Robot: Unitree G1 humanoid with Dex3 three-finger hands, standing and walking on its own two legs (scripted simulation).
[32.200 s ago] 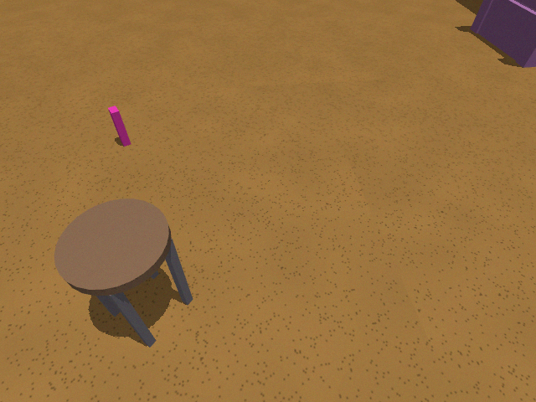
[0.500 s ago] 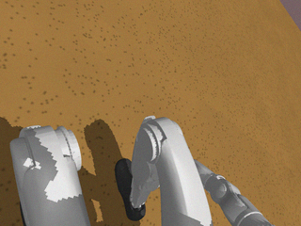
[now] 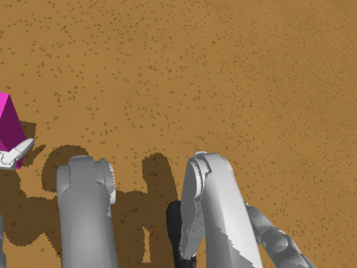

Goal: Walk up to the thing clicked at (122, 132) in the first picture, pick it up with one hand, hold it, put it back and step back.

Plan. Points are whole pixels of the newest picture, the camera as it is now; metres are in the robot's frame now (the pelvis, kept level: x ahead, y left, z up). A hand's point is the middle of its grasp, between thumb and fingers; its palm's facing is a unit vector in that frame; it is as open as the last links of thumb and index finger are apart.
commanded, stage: settle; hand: left
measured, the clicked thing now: (2, 136) +0.35 +0.32 -0.09
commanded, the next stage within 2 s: lift in 1.14 s
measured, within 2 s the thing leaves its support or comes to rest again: neither
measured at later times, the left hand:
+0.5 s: hand out of the picture +0.37 +0.30 +0.00, palm faces +0.35 -0.93 -0.08, open 10.0 cm
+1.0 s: hand out of the picture +0.37 +0.30 +0.04, palm faces +0.36 -0.93 -0.07, open 10.0 cm
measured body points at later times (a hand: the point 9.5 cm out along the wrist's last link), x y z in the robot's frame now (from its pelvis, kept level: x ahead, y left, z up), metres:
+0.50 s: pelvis +0.01 -0.02 +0.04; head +0.21 +0.06 +0.44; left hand +0.34 +0.35 +0.01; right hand +0.23 -0.25 -0.08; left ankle +0.08 +0.13 -0.28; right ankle +0.12 -0.13 -0.28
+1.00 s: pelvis +0.01 -0.02 +0.07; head +0.20 +0.05 +0.47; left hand +0.34 +0.34 +0.05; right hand +0.22 -0.25 -0.06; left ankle +0.08 +0.13 -0.28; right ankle +0.12 -0.13 -0.28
